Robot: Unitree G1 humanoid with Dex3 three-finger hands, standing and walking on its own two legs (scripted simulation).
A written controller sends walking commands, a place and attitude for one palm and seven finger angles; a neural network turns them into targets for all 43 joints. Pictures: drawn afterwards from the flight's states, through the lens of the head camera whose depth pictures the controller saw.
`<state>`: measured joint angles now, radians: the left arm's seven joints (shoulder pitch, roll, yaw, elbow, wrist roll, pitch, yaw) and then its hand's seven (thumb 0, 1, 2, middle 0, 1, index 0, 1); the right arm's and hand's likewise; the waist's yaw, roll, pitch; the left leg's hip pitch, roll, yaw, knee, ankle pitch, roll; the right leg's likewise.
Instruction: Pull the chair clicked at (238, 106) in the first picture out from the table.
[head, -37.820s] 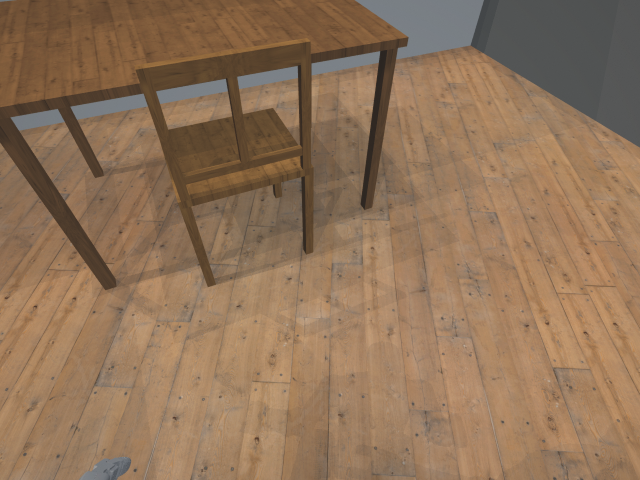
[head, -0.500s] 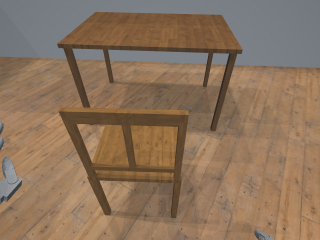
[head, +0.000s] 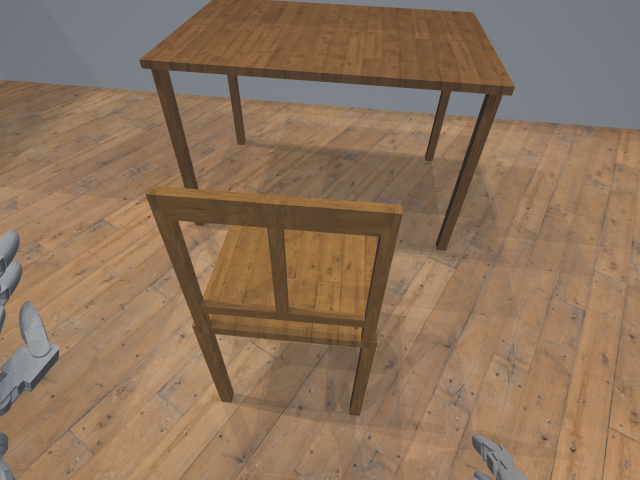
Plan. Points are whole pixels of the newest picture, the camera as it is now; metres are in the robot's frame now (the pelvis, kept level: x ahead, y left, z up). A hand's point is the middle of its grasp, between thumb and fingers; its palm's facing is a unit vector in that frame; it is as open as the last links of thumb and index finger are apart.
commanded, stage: let the arm hang, fingers relaxed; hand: left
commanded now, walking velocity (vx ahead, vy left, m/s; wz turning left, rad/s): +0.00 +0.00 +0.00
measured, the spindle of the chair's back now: (279, 272) +0.52 +0.12 -0.11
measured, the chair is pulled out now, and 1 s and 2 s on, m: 0.64 0.64 0.64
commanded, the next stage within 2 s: look to check the result in 1.14 s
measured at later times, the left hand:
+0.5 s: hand out of the picture +0.05 +0.18 -0.16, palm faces +0.03 -0.98 -0.19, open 7.0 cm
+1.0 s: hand out of the picture -0.02 +0.15 -0.17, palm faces +0.04 -0.99 -0.16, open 7.3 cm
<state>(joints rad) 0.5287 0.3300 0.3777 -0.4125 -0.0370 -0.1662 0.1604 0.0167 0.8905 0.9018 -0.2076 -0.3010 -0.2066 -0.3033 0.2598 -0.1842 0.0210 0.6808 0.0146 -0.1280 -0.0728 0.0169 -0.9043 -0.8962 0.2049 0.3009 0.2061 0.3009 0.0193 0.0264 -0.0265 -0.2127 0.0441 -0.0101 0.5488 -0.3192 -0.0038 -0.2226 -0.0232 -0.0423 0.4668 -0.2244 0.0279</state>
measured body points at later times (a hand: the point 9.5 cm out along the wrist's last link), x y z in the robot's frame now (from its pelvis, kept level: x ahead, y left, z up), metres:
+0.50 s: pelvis +0.00 +0.00 +0.00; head +0.02 +0.01 +0.45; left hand +0.05 +0.23 -0.15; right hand +0.01 -0.23 -0.15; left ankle -0.01 +0.13 -0.74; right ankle +0.02 -0.14 -0.74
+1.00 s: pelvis -0.01 -0.01 +0.00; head +0.01 -0.01 +0.45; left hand -0.02 +0.20 -0.16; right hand -0.02 -0.22 -0.16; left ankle -0.01 +0.13 -0.74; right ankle +0.02 -0.14 -0.74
